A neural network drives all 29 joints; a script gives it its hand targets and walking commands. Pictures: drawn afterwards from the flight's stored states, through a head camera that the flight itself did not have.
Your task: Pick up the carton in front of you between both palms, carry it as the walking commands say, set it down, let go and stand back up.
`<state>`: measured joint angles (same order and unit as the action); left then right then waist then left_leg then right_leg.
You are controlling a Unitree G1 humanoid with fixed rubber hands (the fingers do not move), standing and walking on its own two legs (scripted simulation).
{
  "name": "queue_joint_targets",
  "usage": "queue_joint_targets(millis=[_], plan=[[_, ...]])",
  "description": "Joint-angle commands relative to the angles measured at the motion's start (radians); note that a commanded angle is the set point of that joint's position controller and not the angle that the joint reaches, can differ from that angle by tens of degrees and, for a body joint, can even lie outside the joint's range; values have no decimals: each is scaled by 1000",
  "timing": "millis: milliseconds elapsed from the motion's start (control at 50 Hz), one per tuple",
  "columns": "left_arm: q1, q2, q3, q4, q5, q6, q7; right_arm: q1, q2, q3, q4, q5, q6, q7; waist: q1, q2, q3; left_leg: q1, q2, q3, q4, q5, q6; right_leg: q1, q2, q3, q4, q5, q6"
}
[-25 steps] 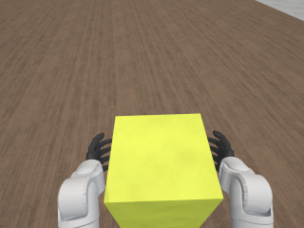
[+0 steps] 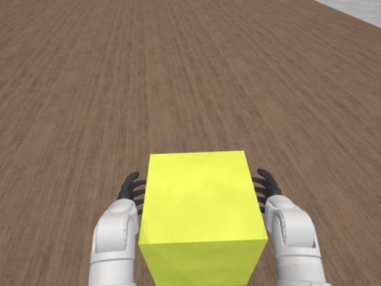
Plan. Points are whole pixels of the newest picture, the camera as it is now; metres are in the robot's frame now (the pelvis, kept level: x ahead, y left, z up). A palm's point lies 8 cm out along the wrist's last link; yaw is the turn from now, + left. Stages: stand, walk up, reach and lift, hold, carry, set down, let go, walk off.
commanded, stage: carry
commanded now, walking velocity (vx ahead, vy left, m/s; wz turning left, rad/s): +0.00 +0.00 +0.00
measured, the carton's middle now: (199, 221) +0.27 +0.00 -0.02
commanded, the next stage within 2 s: hold in 0.74 s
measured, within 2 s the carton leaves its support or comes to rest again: neither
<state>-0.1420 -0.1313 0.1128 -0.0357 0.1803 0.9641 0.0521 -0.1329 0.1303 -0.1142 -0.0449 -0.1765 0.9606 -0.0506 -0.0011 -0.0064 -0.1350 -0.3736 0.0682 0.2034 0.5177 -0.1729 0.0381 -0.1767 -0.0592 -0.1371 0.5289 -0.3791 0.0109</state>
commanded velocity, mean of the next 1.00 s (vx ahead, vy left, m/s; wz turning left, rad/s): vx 0.00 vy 0.00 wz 0.00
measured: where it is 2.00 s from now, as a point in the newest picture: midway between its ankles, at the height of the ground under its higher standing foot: outside the picture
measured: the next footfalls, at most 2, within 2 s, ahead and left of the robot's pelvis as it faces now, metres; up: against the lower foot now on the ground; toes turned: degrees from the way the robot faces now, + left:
none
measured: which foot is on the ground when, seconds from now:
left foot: down 0.00-1.00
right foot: down 0.00-1.00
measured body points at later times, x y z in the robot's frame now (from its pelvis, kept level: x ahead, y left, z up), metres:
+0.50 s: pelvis -0.01 -0.01 +0.00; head -0.03 +0.00 +0.45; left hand +0.29 +0.14 +0.03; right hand +0.29 -0.16 +0.03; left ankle +0.06 +0.10 -0.73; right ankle -0.06 -0.11 -0.73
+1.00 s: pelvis -0.03 -0.01 +0.01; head -0.03 +0.01 +0.46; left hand +0.28 +0.11 +0.03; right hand +0.26 -0.19 +0.04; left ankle +0.06 +0.12 -0.73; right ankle -0.06 -0.11 -0.73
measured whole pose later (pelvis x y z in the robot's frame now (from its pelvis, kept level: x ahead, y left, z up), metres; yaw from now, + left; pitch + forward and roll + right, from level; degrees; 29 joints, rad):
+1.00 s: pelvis -0.03 -0.01 +0.01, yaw -5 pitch -6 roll +0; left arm -0.22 -0.14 0.17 0.15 0.26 0.72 0.03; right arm -0.22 0.14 -0.19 0.21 -0.24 0.66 0.00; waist -0.01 -0.04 0.08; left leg -0.17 0.04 0.05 0.36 -0.08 -0.01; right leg -0.02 0.01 -0.02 0.41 -0.28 -0.02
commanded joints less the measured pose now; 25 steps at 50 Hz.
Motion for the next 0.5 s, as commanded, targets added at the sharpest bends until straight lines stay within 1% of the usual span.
queue_joint_targets(millis=[0, 140, 200, 240, 300, 360, 420, 480], plan=[[-452, -748, -496, -13, -200, -99, -168, -454, 743, 490, -7, 202, -95, 172, 0, 3, -146, 178, 101, -136, -70, 120, -7, -97, -95, 89, -118, 128, -29], [-540, -796, -430, 173, -155, -264, -217, -549, 786, 420, 181, 149, -260, 224, 0, 8, -171, 183, 104, -138, -68, 108, -10, -96, -89, 93, -111, 115, -33], [-587, -834, -436, 215, -155, -323, -235, -590, 825, 425, 227, 146, -319, 244, 0, 10, -187, 189, 106, -138, -62, 123, -9, -89, -87, 94, -104, 126, -34], [-603, -860, -450, 222, -160, -342, -244, -604, 852, 440, 234, 150, -338, 253, 0, 11, -201, 196, 108, -137, -56, 146, -8, -83, -86, 93, -98, 143, -34], [-600, -893, -485, 198, -175, -339, -251, -600, 885, 474, 211, 166, -336, 259, 0, 13, -224, 207, 111, -134, -43, 196, -4, -70, -85, 91, -84, 180, -33], [-574, -913, -525, 146, -197, -303, -249, -572, 904, 512, 158, 191, -301, 256, -1, 13, -241, 214, 112, -131, -30, 239, 0, -61, -85, 89, -70, 216, -31], [-531, -896, -510, 144, -188, -269, -245, -533, 884, 495, 151, 183, -268, 251, 0, 11, -240, 211, 112, -128, -25, 255, 1, -59, -86, 87, -64, 238, -31], [-523, -883, -491, 153, -177, -261, -245, -529, 870, 476, 160, 172, -259, 251, 0, 7, -222, 198, 111, -127, -27, 239, -2, -66, -88, 88, -68, 238, -31]])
